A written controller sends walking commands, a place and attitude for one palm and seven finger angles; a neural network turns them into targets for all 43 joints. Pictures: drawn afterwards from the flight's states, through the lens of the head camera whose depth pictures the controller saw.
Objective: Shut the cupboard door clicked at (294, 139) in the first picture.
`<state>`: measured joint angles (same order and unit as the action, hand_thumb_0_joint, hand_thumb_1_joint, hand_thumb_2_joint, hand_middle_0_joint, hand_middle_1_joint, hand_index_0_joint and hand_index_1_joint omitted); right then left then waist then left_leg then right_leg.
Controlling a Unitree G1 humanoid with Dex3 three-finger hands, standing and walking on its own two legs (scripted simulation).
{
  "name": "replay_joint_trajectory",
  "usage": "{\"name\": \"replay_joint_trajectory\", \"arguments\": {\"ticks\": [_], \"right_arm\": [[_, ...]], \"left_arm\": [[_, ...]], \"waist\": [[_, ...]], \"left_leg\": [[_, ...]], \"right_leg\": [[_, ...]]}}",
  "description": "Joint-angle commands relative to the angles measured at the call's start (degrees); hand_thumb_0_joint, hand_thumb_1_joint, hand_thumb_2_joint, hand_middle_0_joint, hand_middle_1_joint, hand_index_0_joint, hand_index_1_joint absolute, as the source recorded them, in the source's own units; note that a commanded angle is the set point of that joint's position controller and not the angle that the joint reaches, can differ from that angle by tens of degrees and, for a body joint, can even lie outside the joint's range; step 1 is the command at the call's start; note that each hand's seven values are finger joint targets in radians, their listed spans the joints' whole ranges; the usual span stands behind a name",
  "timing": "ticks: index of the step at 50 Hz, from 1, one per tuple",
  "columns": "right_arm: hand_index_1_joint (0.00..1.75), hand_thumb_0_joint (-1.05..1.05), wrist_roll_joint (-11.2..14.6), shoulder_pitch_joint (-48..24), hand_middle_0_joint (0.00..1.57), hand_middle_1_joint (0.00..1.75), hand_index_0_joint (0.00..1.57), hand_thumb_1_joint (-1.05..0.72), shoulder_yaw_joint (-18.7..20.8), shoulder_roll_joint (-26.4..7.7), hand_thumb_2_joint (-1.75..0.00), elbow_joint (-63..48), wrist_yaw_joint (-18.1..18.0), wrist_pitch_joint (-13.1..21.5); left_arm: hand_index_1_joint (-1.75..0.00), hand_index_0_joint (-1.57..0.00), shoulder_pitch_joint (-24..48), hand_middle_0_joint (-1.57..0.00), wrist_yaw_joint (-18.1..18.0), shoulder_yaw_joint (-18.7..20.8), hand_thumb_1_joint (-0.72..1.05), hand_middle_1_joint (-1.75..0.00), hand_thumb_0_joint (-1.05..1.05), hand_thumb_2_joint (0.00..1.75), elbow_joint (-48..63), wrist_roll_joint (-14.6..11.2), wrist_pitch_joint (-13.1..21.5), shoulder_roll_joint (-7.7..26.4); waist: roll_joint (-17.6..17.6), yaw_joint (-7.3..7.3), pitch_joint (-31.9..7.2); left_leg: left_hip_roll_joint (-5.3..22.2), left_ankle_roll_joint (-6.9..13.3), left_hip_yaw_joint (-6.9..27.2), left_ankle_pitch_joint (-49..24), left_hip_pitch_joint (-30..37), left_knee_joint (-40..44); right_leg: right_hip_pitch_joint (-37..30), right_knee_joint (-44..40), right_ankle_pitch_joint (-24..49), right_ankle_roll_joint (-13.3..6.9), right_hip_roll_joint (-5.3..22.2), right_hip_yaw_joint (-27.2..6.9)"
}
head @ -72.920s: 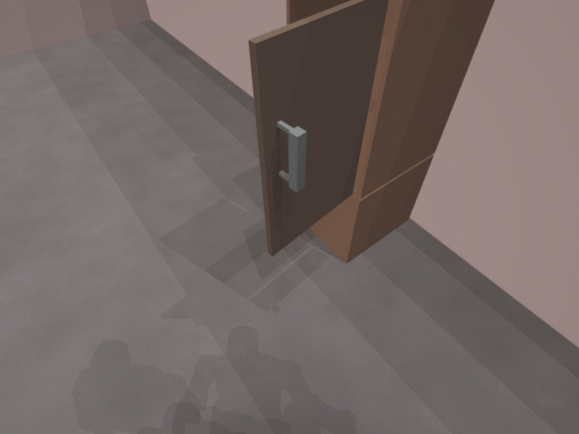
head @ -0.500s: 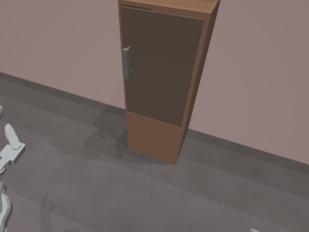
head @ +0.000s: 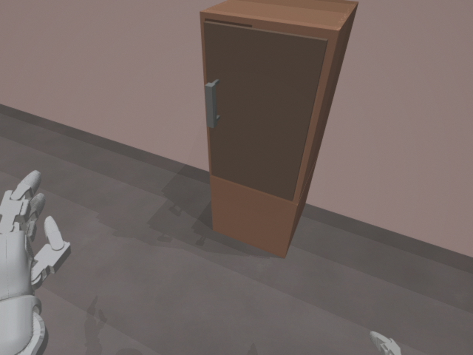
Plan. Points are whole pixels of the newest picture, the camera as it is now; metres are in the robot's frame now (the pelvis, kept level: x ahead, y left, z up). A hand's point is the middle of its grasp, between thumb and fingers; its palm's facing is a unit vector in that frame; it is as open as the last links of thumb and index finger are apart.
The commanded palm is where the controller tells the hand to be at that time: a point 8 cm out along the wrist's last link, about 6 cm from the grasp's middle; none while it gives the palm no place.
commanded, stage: stop stepping back and stand still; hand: left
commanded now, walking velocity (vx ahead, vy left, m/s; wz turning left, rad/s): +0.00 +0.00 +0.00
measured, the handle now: (214, 103) +0.87 +0.16 +0.02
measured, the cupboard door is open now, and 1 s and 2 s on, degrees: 0 0 0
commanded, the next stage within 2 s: let the arm hang, fingers relaxed in 0.14 s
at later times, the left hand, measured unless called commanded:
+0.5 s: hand out of the picture +0.05 +0.23 -0.14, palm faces -0.05 -0.97 -0.22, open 7.4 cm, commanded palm none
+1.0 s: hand out of the picture -0.15 +0.27 -0.17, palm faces +0.05 -0.96 -0.26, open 7.4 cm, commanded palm none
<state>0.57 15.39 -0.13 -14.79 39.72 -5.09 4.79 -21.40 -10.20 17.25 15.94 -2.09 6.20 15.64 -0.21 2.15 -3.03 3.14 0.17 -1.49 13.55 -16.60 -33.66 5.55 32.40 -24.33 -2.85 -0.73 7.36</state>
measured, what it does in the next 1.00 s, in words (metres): shifts its weight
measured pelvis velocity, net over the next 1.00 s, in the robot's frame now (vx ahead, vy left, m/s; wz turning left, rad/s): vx -0.07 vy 0.07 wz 0.02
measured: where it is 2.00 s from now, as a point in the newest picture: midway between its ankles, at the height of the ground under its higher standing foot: outside the picture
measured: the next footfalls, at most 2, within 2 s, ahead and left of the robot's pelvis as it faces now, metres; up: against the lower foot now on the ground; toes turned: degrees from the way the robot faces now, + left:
right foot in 1.28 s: -0.12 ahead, -0.01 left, +0.00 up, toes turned -3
left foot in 1.52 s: -0.05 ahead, +0.21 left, +0.00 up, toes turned +1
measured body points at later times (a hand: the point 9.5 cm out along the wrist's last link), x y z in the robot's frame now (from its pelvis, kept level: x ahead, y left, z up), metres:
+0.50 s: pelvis -0.05 +0.05 +0.00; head -0.05 +0.05 +0.45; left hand +0.06 +0.28 -0.13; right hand +0.05 -0.20 -0.13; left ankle +0.04 +0.14 -0.73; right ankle -0.07 -0.07 -0.73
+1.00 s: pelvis -0.07 +0.07 +0.00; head -0.10 +0.07 +0.45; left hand -0.15 +0.32 -0.15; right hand -0.05 -0.18 -0.15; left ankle +0.04 +0.14 -0.72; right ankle -0.08 -0.07 -0.73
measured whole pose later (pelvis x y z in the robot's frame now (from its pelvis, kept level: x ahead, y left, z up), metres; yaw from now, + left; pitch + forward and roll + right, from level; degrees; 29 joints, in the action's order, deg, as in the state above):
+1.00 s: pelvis -0.07 +0.07 +0.00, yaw +1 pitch -5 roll -3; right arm -0.6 15.9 2.0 -11.8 62.0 -1.2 -2.1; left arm -24.3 -1.5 1.3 -66.2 1.4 -2.1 12.2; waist -3.4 -0.5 0.5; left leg 0.0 2.6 -2.3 9.5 -19.8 -31.1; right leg 7.4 28.9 -17.1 0.0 -0.8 2.3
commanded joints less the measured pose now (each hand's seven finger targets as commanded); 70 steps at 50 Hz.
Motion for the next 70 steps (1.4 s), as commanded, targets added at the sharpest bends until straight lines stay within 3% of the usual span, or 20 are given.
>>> {"name": "replay_joint_trajectory", "arguments": {"ticks": [1,3,7,11,12,15,21,26,28,31,38,44,50,54,59,62,64,66,67,70], "right_arm": [[0.30,0.00,-0.1,-7.6,0.20,0.30,0.20,-0.90,2.1,-3.7,-0.90,-13.1,-0.2,4.1],[0.30,0.00,-0.1,-7.6,0.20,0.30,0.20,-0.90,1.7,-2.6,-0.90,-14.0,0.6,3.1],[0.30,0.00,0.5,-5.9,0.20,0.30,0.20,-0.90,2.4,-2.4,-0.90,-13.9,1.2,1.7],[0.30,0.00,1.0,-5.2,0.20,0.30,0.20,-0.90,2.6,-3.3,-0.90,-13.7,1.0,0.7],[0.30,0.00,1.5,-13.1,0.20,0.30,0.20,-0.90,3.0,-13.3,-0.90,-6.7,5.6,4.4],[0.30,0.00,-0.6,-7.6,0.20,0.30,0.20,-0.90,3.5,-11.9,-0.90,-2.9,5.1,0.5],[0.30,0.00,-1.9,-6.3,0.20,0.30,0.20,-0.90,1.0,-7.4,-0.90,1.5,5.0,-4.0],[0.30,0.00,-2.4,-1.1,0.20,0.30,0.20,-0.90,1.1,-4.2,-0.90,8.1,5.0,-6.2],[0.30,0.00,-2.5,-1.0,0.20,0.30,0.20,-0.90,1.2,-5.1,-0.90,9.9,4.5,-5.8],[0.30,0.00,-2.2,-0.7,0.20,0.30,0.20,-0.90,2.3,-6.1,-0.90,11.9,3.5,-5.7],[0.30,0.00,-1.6,0.8,0.20,0.30,0.20,-0.90,3.6,-6.6,-0.90,16.2,2.8,-5.8],[0.30,0.00,-1.1,4.1,0.20,0.30,0.20,-0.90,3.6,-3.6,-0.90,20.4,3.3,-6.4],[0.30,0.00,-1.6,6.7,0.20,0.30,0.20,-0.90,3.5,-2.9,-0.90,22.8,3.4,-6.4],[0.30,0.00,-2.4,1.7,0.20,0.30,0.20,-0.90,4.5,-9.2,-0.90,20.7,2.8,-5.9],[0.30,0.00,-2.8,-6.0,0.20,0.30,0.20,-0.90,4.3,-9.2,-0.90,17.8,2.6,-5.4],[0.30,0.00,-2.4,-3.2,0.20,0.30,0.20,-0.90,4.9,-8.1,-0.90,18.7,2.8,-6.1],[0.30,0.00,-1.3,-0.7,0.20,0.30,0.20,-0.90,5.0,-4.3,-0.90,19.2,3.1,-6.9],[0.30,0.00,-1.8,0.9,0.20,0.30,0.20,-0.90,5.9,-6.1,-0.90,17.9,3.9,-7.4],[0.30,0.00,-1.7,0.1,0.20,0.30,0.20,-0.90,6.0,-5.5,-0.90,19.4,4.1,-7.2],[0.30,0.00,-1.4,-2.6,0.20,0.30,0.20,-0.90,5.1,-5.3,-0.90,18.2,4.1,-5.8]], "left_arm": [[-0.30,-0.20,2.6,-0.20,-1.3,13.6,0.90,-0.30,0.00,0.90,32.3,0.0,8.9,21.9],[-0.30,-0.20,-5.6,-0.20,-1.1,17.3,0.90,-0.30,0.00,0.90,32.8,-0.5,9.0,23.0],[-0.30,-0.20,-12.7,-0.20,-0.6,17.9,0.90,-0.30,0.00,0.90,22.7,-1.9,8.8,19.6],[-0.30,-0.20,-15.8,-0.20,0.1,15.1,0.90,-0.30,0.00,0.90,14.5,-2.5,6.8,16.9],[-0.30,-0.20,-5.3,-0.20,8.0,-10.7,0.90,-0.30,0.00,0.90,-17.5,2.6,-1.3,10.2],[-0.30,-0.20,-2.0,-0.20,10.5,-11.5,0.90,-0.30,0.00,0.90,-23.3,2.9,-6.9,6.0],[-0.30,-0.20,4.2,-0.20,10.2,-13.2,0.90,-0.30,0.00,0.90,-43.6,3.6,-6.7,7.3],[-0.30,-0.20,6.5,-0.20,9.2,-14.9,0.90,-0.30,0.00,0.90,-56.3,3.3,-7.9,5.3],[-0.30,-0.20,1.6,-0.20,9.3,-14.9,0.90,-0.30,0.00,0.90,-61.6,3.0,-8.0,3.3],[-0.30,-0.20,-3.8,-0.20,9.5,-14.6,0.90,-0.30,0.00,0.90,-68.5,3.4,-8.0,1.4],[-0.30,-0.20,-9.2,-0.20,9.4,-14.6,0.90,-0.30,0.00,0.90,-77.1,3.7,-7.2,0.4],[-0.30,-0.20,-0.5,-0.20,8.7,-14.8,0.90,-0.30,0.00,0.90,-77.5,3.2,-5.9,3.3],[-0.30,-0.20,3.9,-0.20,8.4,-14.8,0.90,-0.30,0.00,0.90,-77.3,3.4,-6.8,3.1],[-0.30,-0.20,-4.6,-0.20,8.5,-14.0,0.90,-0.30,0.00,0.90,-79.4,4.1,-8.9,2.3],[-0.30,-0.20,-13.2,-0.20,9.1,-13.0,0.90,-0.30,0.00,0.90,-80.2,3.8,-9.0,0.0],[-0.30,-0.20,-12.5,-0.20,9.1,-12.9,0.90,-0.30,0.00,0.90,-79.3,3.5,-8.1,0.8],[-0.30,-0.20,-3.8,-0.20,8.3,-12.1,0.90,-0.30,0.00,0.90,-76.4,4.3,-7.4,6.9],[-0.30,-0.20,11.3,-0.20,8.0,-11.9,0.90,-0.30,0.00,0.90,-70.4,4.5,-8.1,10.2],[-0.30,-0.20,15.7,-0.20,7.8,-12.7,0.90,-0.30,0.00,0.90,-70.6,3.6,-6.0,6.2],[-0.30,-0.20,9.5,-0.20,8.4,-13.2,0.90,-0.30,0.00,0.90,-73.7,3.8,-4.6,5.9]], "waist": [[-11.0,-1.29,-4.0],[-13.3,-1.19,-4.8],[-1.9,-2.85,-4.2],[1.4,-3.02,-4.7],[-1.4,-3.52,-1.0],[-1.6,-1.99,-0.4],[15.6,-2.44,1.7],[-3.2,-4.83,6.3],[-16.1,-2.89,6.5],[-22.4,-1.24,5.1],[-1.6,-0.35,1.7],[10.6,-4.67,7.7],[2.3,-6.13,14.6],[-14.6,-0.68,18.0],[-6.8,4.27,6.0],[0.5,2.25,4.6],[14.7,-1.51,7.8],[9.1,-5.91,6.6],[7.9,-7.13,9.8],[0.4,-4.53,13.6]], "left_leg": [[4.0,4.6,2.9,-30.2,14.2,4.2],[4.1,3.7,3.4,-31.2,7.5,4.6],[1.5,-0.1,-0.7,-18.2,1.1,0.3],[2.3,0.1,-0.5,-19.8,3.6,3.2],[3.9,0.7,1.3,-28.3,1.3,-2.3],[8.0,3.8,5.6,-19.4,-2.5,3.4],[0.7,1.9,3.5,-3.7,-0.2,0.1],[1.0,1.3,4.1,3.0,4.1,3.1],[4.3,2.7,11.1,13.0,-3.7,15.8],[6.7,3.7,15.8,25.3,-6.7,24.7],[4.1,2.7,10.3,16.9,-1.8,22.7],[-0.7,1.8,3.8,0.3,12.6,2.8],[1.1,1.6,5.9,7.4,10.7,4.8],[10.8,4.4,22.9,39.4,-16.1,32.6],[8.1,3.6,13.0,20.6,-12.1,33.5],[2.6,0.7,5.8,12.7,-4.6,25.2],[-4.7,-0.6,1.6,6.0,-1.7,0.0],[-5.6,-0.7,4.8,9.2,-1.7,-22.9],[-3.1,0.5,6.2,6.9,-4.6,-23.2],[-2.0,1.0,3.5,6.9,-9.4,-16.0]], "right_leg": [[9.1,1.3,32.9,5.6,4.1,-6.4],[3.8,-2.7,27.3,4.0,3.0,-6.0],[-0.1,-8.5,34.4,0.8,8.1,-11.3],[1.5,-7.3,38.1,2.4,7.0,-9.3],[7.9,1.3,40.5,1.3,9.6,-4.0],[10.3,2.0,11.2,2.1,5.0,-4.5],[13.9,-9.9,2.8,-2.0,10.6,-10.0],[21.3,-9.9,-7.1,-2.2,9.0,-8.7],[12.2,-4.6,-1.8,0.3,4.3,-5.7],[7.0,0.3,0.8,0.4,1.8,-4.3],[3.0,-9.8,2.9,-0.6,2.0,-7.1],[23.8,-22.0,-8.3,-4.0,10.0,-15.4],[31.0,-16.8,-13.9,-3.2,7.8,-13.4],[10.4,7.3,-2.7,0.5,-1.3,-4.8],[1.1,13.6,-2.9,0.2,-1.6,-3.0],[-2.1,-13.5,0.5,-1.1,-0.7,-4.4],[12.2,-28.8,-11.4,-6.1,15.3,-23.1],[20.7,-26.9,-4.9,-11.1,21.0,-22.4],[21.1,-26.2,-6.0,-9.8,17.5,-20.5],[9.2,-19.5,14.6,-8.9,14.5,-15.3]]}}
